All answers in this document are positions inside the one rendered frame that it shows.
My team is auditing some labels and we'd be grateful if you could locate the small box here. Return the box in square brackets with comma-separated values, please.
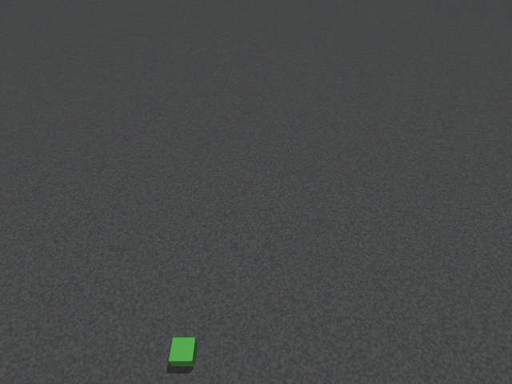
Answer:
[169, 338, 198, 366]

